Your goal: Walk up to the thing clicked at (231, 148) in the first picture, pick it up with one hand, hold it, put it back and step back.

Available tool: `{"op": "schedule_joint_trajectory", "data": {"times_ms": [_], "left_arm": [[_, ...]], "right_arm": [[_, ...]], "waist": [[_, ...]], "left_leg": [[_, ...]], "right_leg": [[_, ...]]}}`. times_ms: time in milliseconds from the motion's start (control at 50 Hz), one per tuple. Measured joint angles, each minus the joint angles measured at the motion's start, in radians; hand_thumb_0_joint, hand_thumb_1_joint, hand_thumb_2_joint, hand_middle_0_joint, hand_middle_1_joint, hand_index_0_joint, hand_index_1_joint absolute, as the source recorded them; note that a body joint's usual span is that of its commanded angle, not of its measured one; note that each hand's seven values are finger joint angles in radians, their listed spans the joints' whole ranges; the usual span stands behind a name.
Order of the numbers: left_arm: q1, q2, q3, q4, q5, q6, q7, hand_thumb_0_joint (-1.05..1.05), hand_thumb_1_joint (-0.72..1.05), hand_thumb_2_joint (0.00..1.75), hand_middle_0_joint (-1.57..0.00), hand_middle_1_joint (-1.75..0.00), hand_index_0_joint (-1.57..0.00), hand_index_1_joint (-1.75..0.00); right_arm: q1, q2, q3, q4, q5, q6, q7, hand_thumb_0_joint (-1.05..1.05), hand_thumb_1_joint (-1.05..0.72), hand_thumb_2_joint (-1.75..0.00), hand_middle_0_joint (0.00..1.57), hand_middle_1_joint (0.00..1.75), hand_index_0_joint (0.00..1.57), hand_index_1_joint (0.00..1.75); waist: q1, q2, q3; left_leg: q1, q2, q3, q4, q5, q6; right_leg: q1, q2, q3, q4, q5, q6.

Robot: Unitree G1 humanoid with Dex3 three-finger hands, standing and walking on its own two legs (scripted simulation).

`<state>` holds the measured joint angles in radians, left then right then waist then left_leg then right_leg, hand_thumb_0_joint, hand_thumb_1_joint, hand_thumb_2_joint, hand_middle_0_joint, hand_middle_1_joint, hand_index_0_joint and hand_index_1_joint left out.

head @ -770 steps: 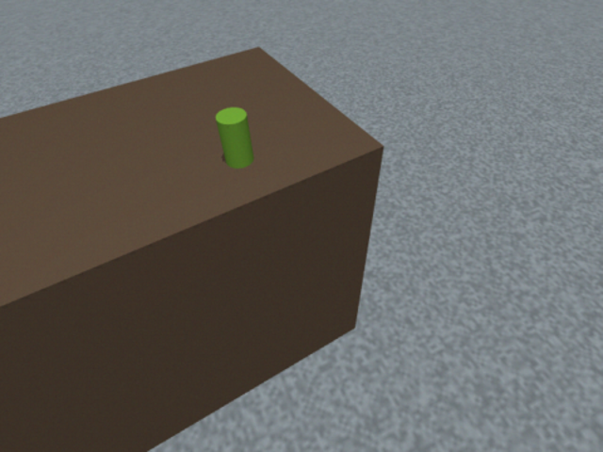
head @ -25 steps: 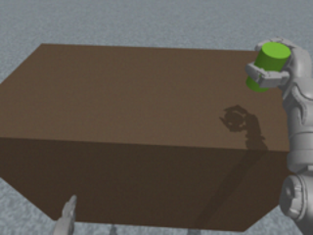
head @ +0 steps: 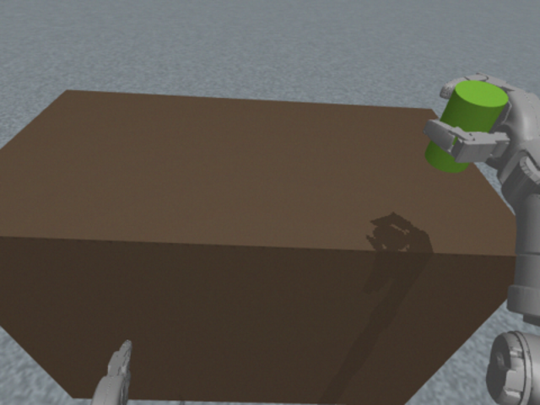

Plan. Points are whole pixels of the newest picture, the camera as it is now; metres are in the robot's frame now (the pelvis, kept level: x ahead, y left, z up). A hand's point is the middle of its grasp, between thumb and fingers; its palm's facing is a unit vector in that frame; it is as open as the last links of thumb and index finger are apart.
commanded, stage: lift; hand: right
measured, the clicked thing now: (462, 128) +0.38 -0.19 +0.28
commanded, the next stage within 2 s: hold in 0.40 s
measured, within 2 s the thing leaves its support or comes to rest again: neither
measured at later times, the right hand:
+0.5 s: hand (473, 116) +0.35 -0.18 +0.31, palm faces +0.11 +0.99 -0.01, open 7.9 cm
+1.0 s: hand (483, 113) +0.34 -0.18 +0.32, palm faces +0.10 +1.00 -0.02, open 7.9 cm
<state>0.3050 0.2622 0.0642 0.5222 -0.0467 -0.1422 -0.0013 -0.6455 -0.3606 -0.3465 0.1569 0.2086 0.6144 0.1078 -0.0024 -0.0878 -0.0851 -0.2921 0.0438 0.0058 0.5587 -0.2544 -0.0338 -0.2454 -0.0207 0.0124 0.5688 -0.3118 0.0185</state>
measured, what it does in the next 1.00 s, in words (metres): stands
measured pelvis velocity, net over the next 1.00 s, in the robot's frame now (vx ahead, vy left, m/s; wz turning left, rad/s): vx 0.00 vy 0.00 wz -0.02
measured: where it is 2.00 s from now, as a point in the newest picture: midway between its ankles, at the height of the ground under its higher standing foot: outside the picture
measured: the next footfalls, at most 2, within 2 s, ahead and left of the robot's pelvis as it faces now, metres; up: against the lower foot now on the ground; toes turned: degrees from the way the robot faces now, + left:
none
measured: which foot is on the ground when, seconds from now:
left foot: down 0.00-1.00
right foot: down 0.00-1.00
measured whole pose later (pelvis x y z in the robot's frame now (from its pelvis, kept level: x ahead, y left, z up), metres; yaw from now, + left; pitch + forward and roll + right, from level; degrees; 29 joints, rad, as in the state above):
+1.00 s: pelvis +0.00 +0.00 +0.00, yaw -1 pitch -2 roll +0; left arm 0.27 0.27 0.06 0.63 -0.05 -0.22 -0.01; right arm -0.61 -0.36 -0.38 -0.10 0.27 0.89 0.10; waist -0.02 -0.11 -0.11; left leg -0.25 0.05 0.03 0.54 -0.26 -0.03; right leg -0.21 -0.02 0.03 0.55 -0.31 0.02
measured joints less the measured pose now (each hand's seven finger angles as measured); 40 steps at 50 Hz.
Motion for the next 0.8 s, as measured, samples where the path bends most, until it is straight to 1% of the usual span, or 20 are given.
{"op": "schedule_joint_trajectory", "data": {"times_ms": [100, 220, 380, 460, 580, 700, 800], "left_arm": [[0.002, 0.002, -0.001, 0.008, 0.000, -0.020, 0.004, -0.01, -0.54, 0.05, -0.04, -0.04, -0.03, -0.04], [-0.001, 0.005, -0.001, 0.013, -0.001, -0.038, 0.007, -0.01, -0.54, 0.05, -0.04, -0.03, -0.03, -0.04], [-0.019, 0.006, -0.003, 0.035, -0.002, -0.061, 0.006, -0.01, -0.54, 0.05, -0.04, -0.04, -0.03, -0.04], [-0.018, 0.001, 0.000, 0.045, -0.001, -0.063, 0.001, -0.01, -0.54, 0.05, -0.04, -0.04, -0.04, -0.05], [-0.012, 0.000, -0.002, 0.055, -0.002, -0.061, 0.000, -0.01, -0.54, 0.05, -0.04, -0.04, -0.04, -0.05], [-0.028, 0.005, 0.000, 0.078, -0.004, -0.068, 0.007, -0.01, -0.54, 0.05, -0.05, -0.04, -0.04, -0.05], [-0.041, 0.012, 0.001, 0.091, -0.007, -0.078, 0.005, -0.01, -0.54, 0.05, -0.05, -0.04, -0.04, -0.05]], "right_arm": [[0.007, 0.002, -0.013, -0.052, 0.011, 0.038, -0.016, -0.02, 0.20, -1.16, 0.81, 1.15, 0.86, 1.16], [0.002, -0.003, -0.009, -0.089, 0.008, 0.077, -0.029, -0.02, 0.20, -1.16, 0.82, 1.15, 0.86, 1.16], [0.007, -0.001, -0.006, -0.124, 0.021, 0.129, -0.016, -0.02, 0.20, -1.16, 0.81, 1.15, 0.86, 1.16], [0.017, -0.001, -0.017, -0.141, 0.029, 0.153, -0.016, -0.02, 0.20, -1.16, 0.81, 1.15, 0.86, 1.16], [0.023, -0.003, -0.029, -0.180, 0.030, 0.179, -0.023, -0.02, 0.20, -1.16, 0.81, 1.16, 0.86, 1.17], [0.015, -0.010, -0.026, -0.212, 0.030, 0.202, -0.009, -0.02, 0.20, -1.16, 0.81, 1.16, 0.86, 1.17], [0.015, -0.010, -0.021, -0.229, 0.043, 0.230, 0.006, -0.02, 0.20, -1.16, 0.81, 1.16, 0.86, 1.17]], "waist": [[-0.001, -0.001, 0.003], [-0.003, 0.004, -0.003], [0.000, -0.004, -0.014], [0.000, -0.010, -0.019], [-0.006, -0.016, -0.015], [-0.010, -0.012, -0.016], [-0.008, -0.016, -0.025]], "left_leg": [[0.005, 0.002, 0.002, -0.001, 0.003, 0.000], [0.015, 0.002, 0.007, -0.004, 0.004, 0.003], [0.024, 0.002, 0.013, -0.012, 0.003, 0.003], [0.028, 0.003, 0.015, -0.013, 0.001, 0.002], [0.034, 0.005, 0.017, -0.014, -0.002, 0.001], [0.038, 0.006, 0.017, -0.016, -0.002, 0.001], [0.044, 0.006, 0.019, -0.022, -0.001, 0.000]], "right_leg": [[0.005, 0.002, 0.002, -0.004, 0.006, 0.000], [0.014, 0.002, 0.007, -0.010, 0.009, 0.003], [0.020, 0.002, 0.013, -0.014, 0.009, 0.003], [0.022, 0.003, 0.014, -0.015, 0.008, 0.003], [0.026, 0.004, 0.016, -0.013, 0.004, 0.002], [0.030, 0.005, 0.016, -0.014, 0.003, 0.002], [0.033, 0.005, 0.018, -0.016, 0.003, 0.001]]}}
